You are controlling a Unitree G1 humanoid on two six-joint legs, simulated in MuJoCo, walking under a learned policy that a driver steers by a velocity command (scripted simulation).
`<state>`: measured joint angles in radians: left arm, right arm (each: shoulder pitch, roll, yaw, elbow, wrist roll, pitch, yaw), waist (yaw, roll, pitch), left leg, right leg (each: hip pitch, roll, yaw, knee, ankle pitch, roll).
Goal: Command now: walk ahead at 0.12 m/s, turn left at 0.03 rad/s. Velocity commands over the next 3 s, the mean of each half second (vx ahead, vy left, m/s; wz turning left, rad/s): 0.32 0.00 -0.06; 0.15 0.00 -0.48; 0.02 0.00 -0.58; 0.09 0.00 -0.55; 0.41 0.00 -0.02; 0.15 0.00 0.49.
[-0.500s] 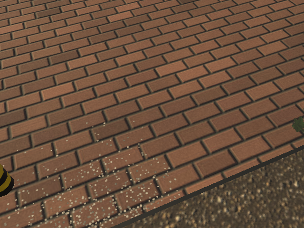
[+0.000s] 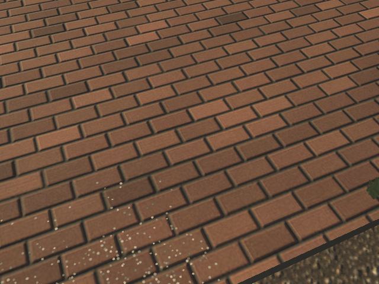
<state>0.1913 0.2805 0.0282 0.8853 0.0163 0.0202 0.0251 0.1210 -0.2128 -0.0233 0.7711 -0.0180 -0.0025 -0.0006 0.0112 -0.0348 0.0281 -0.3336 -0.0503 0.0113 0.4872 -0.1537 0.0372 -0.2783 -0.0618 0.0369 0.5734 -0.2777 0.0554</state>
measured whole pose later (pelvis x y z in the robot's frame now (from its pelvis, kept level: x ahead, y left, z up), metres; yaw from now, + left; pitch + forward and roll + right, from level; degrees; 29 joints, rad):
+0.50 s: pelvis +0.15 +0.01 +0.01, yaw -3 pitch +1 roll +1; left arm 0.16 0.28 0.05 0.87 -0.03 -0.07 -0.02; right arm 0.37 -0.24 -0.05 0.94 -0.01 -0.08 0.00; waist -0.05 -0.04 0.00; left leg 0.00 -0.03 0.07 0.23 -0.25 0.04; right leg -0.62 -0.09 0.02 0.88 -0.15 -0.02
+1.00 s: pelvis +0.30 -0.04 +0.00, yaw -18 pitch +3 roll +1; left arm 0.17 0.29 0.07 0.71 0.00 0.01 0.02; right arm 0.10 -0.30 -0.06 0.78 -0.02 0.00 -0.06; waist 0.03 0.01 0.05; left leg -0.60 0.02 -0.13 0.89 -0.30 -0.07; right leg -0.40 0.13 0.11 0.46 -0.09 -0.08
